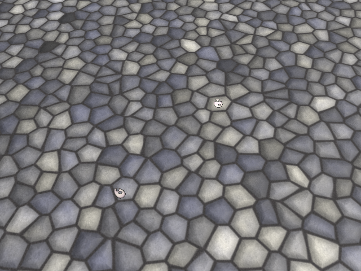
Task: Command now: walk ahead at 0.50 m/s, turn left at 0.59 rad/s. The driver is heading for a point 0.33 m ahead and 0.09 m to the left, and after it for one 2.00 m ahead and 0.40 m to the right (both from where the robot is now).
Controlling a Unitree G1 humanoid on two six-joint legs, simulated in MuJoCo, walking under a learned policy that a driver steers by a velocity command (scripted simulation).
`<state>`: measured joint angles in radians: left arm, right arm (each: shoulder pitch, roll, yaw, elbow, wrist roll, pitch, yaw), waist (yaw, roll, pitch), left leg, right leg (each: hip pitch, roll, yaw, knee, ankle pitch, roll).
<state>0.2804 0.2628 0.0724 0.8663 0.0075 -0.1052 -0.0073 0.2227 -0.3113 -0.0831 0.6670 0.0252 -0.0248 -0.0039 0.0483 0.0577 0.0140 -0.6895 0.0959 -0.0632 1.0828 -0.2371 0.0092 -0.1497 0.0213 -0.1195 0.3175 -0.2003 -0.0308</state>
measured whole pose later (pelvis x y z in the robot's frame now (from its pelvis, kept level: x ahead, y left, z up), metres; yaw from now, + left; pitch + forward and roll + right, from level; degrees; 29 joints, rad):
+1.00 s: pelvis +0.44 +0.04 +0.00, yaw -3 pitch +3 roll +2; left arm 0.35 0.27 0.07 0.73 -0.02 -0.04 -0.01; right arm 0.12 -0.29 -0.07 0.71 -0.01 -0.09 0.02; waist 0.04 0.02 0.00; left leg -0.58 0.04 -0.03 1.01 -0.30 -0.01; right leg -0.22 0.06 0.05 0.41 -0.24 -0.08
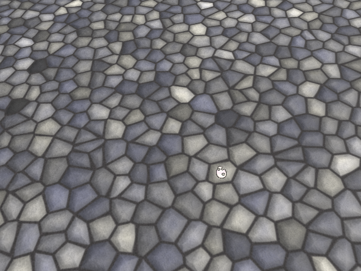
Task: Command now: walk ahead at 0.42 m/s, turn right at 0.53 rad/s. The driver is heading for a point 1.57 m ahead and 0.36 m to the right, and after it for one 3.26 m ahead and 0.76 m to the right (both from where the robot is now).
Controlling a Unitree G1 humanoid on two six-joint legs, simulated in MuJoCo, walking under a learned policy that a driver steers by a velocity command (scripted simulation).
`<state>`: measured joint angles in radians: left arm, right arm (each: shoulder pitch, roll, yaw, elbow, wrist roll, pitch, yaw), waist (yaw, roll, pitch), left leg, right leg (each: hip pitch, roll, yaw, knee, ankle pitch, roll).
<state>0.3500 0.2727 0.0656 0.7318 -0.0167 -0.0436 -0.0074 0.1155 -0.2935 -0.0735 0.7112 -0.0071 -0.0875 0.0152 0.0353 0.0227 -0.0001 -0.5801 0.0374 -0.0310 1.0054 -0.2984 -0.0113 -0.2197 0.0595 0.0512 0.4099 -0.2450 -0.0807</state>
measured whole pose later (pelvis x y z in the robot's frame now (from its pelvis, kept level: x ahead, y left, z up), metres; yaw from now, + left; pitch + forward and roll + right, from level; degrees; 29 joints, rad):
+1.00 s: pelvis +0.49 -0.13 +0.00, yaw -27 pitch +2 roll -1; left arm 0.31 0.27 0.05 0.70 0.00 -0.06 -0.03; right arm 0.17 -0.31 -0.05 0.80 0.01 -0.08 0.01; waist 0.02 0.04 0.04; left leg -0.61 0.12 -0.02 1.07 -0.28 -0.01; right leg -0.21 0.07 -0.02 0.36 -0.17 -0.07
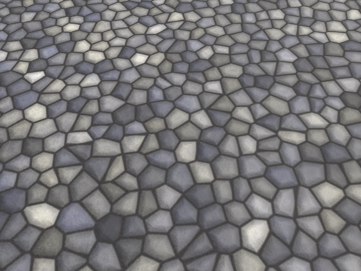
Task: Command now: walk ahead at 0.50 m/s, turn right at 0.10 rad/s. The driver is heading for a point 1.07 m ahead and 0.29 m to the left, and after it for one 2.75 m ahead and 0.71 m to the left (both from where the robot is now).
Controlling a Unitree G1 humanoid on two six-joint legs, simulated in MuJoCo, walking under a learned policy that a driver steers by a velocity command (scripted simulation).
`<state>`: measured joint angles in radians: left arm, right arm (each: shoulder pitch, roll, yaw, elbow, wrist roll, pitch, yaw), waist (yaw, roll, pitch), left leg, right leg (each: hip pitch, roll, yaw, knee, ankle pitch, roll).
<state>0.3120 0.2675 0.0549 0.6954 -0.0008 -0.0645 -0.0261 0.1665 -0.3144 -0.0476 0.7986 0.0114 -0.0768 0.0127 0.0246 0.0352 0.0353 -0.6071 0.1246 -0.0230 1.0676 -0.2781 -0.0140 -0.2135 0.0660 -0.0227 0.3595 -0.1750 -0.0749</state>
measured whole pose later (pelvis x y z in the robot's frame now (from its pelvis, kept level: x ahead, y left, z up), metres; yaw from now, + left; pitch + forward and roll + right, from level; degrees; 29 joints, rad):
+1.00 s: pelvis +0.42 +0.06 -0.01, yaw +2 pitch +1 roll -1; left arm 0.14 0.22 0.04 0.81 0.00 0.00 0.01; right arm 0.21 -0.27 -0.03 0.94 -0.01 0.02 -0.02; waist -0.03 0.02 0.00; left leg -0.26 0.03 0.00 0.59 -0.37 0.01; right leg -0.36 0.02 -0.03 0.50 -0.16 -0.02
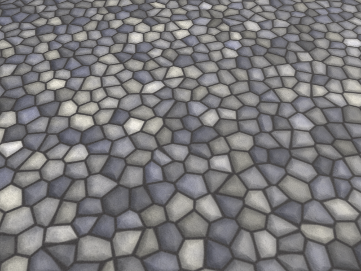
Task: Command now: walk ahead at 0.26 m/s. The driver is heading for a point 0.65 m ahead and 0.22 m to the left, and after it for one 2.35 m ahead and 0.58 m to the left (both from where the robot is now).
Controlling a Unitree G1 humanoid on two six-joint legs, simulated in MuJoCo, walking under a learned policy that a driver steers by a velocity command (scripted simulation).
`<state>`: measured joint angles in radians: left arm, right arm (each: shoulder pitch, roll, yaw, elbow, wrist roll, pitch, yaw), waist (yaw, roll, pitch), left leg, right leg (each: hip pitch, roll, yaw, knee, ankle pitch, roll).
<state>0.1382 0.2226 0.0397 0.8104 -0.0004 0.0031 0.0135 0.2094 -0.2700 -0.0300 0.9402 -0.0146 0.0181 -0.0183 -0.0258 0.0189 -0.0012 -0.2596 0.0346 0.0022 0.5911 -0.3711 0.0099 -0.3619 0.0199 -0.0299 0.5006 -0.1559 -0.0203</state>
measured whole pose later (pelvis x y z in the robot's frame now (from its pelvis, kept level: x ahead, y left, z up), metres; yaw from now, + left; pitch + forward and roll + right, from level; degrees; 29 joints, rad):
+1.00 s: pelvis +0.34 -0.01 +0.00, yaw +16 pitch +2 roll -1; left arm 0.07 0.30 0.06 0.83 0.01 -0.01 0.04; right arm 0.15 -0.28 -0.08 0.72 -0.01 -0.01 0.00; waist -0.02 -0.01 0.08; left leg -0.43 -0.09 -0.04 0.46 -0.07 0.09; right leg -0.53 -0.02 0.06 1.10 -0.44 0.03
